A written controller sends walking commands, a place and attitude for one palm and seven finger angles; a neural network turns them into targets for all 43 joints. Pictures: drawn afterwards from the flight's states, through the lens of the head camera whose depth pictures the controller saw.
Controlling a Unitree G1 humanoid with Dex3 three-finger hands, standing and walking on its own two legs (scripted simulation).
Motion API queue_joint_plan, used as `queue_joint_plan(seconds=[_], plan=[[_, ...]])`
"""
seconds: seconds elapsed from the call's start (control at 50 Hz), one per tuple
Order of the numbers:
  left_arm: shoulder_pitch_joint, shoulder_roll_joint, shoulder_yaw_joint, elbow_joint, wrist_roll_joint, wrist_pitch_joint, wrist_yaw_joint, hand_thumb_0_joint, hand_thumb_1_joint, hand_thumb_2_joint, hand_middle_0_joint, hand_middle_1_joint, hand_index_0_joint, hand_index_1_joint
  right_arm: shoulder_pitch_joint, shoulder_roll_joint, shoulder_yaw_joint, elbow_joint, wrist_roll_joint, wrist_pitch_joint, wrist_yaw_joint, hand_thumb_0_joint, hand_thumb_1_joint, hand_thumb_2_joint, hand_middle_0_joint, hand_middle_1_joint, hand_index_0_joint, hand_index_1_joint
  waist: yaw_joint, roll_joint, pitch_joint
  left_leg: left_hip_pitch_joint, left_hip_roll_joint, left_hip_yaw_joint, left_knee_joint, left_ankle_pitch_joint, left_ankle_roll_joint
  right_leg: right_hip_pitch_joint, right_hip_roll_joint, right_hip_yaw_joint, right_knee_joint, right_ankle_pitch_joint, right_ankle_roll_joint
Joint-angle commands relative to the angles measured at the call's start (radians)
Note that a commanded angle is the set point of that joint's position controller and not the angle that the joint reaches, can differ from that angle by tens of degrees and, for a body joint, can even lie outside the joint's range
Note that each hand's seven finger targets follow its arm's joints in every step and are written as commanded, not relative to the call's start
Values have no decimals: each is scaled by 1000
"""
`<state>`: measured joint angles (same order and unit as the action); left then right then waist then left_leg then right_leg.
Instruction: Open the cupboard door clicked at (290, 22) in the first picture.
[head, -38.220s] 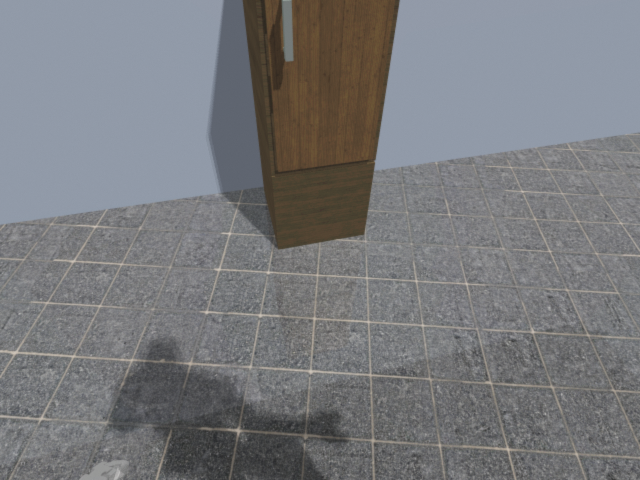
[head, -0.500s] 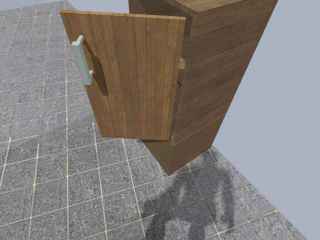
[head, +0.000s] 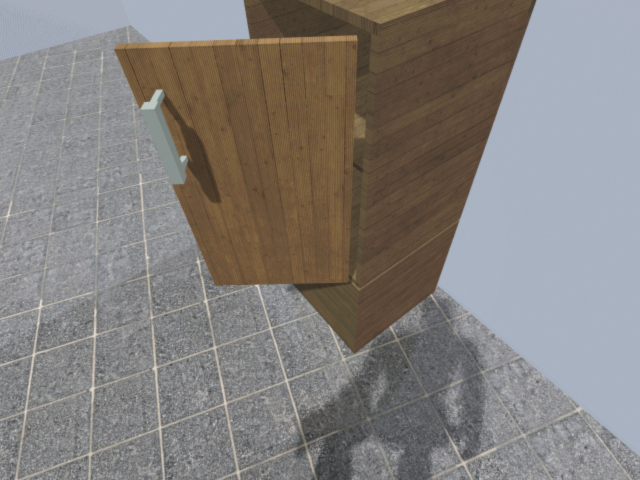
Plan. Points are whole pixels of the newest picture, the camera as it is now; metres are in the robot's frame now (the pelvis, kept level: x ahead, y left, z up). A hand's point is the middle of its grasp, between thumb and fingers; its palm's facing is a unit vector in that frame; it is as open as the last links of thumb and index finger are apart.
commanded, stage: come to a stop and stand still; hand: left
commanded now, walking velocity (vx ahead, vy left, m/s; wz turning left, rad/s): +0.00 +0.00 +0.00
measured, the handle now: (168, 138) +0.58 +0.28 +0.12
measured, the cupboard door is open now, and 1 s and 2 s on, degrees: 53 53 53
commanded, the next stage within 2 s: look again from close up in 0.90 s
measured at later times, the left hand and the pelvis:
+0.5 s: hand out of the picture +0.04 +0.14 -0.17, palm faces +0.01 -0.98 -0.22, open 7.3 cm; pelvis +0.02 -0.04 +0.00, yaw +1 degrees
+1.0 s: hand out of the picture +0.04 +0.12 -0.17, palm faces +0.04 -0.98 -0.21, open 7.4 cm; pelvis +0.03 -0.06 +0.00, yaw +1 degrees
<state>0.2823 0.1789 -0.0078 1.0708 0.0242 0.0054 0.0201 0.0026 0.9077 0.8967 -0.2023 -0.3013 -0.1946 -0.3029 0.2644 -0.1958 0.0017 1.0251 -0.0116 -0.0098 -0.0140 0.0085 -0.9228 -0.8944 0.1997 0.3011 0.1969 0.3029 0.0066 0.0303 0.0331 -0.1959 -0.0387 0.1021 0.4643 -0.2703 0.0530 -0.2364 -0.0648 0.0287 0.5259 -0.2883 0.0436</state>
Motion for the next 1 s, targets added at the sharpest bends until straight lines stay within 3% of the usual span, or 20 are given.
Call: queue_joint_plan(seconds=[0.0, 0.28, 0.36, 0.48, 0.66, 0.84, 0.98], plan=[[29, 113, 17, -31, -7, -21, 12, 0, 900, 900, -200, -300, -200, -300, 30, -99, -15, -29, -2, -28, -10, 0, -900, -900, 200, 300, 200, 300, -1, -35, -11, 8, 142, -130, -103, 152, 3, 2, -35, 31, -67, 154, -63], [23, 104, 22, -4, -8, -28, 14, 0, 900, 900, -200, -300, -200, -300, 41, -71, -13, 35, -2, -26, -18, 0, -900, -900, 200, 300, 200, 300, -2, -21, -7, 33, 141, -105, -60, 209, -14, 22, -40, 41, -79, 253, -80], [19, 102, 23, -4, -8, -30, 15, 0, 900, 900, -200, -300, -200, -300, 44, -63, -14, 44, -2, -24, -20, 0, -900, -900, 200, 300, 200, 300, -5, -53, -13, 41, 144, -101, -54, 218, -19, 33, -38, 40, -80, 286, -83], [14, 101, 25, -5, -9, -30, 16, 0, 900, 900, -200, -300, -200, -300, 39, -58, -13, 56, -2, -20, -21, 0, -900, -900, 200, 300, 200, 300, -3, -46, 7, 31, 142, -96, -55, 203, -27, 35, -42, 41, -94, 296, -88], [22, 108, 28, -4, -11, -35, 16, 0, 900, 900, -200, -300, -200, -300, 31, -58, -13, 65, -2, -18, -24, 0, -900, -900, 200, 300, 200, 300, -2, -57, -15, 55, 143, -90, -47, 232, -35, 63, -45, 41, -106, 374, -90], [27, 113, 31, 0, -13, -38, 16, 0, 900, 900, -200, -300, -200, -300, 26, -62, -13, 72, -2, -18, -26, 0, -900, -900, 200, 300, 200, 300, -1, -41, -33, 63, 146, -85, -49, 244, -42, 88, -50, 40, -117, 412, -90], [24, 111, 31, 1, -12, -36, 16, 0, 900, 900, -200, -300, -200, -300, 26, -62, -13, 78, -2, -17, -28, 0, -900, -900, 200, 300, 200, 300, -1, -34, -4, 59, 148, -91, -62, 233, -42, 72, -42, 36, -130, 367, -89]])
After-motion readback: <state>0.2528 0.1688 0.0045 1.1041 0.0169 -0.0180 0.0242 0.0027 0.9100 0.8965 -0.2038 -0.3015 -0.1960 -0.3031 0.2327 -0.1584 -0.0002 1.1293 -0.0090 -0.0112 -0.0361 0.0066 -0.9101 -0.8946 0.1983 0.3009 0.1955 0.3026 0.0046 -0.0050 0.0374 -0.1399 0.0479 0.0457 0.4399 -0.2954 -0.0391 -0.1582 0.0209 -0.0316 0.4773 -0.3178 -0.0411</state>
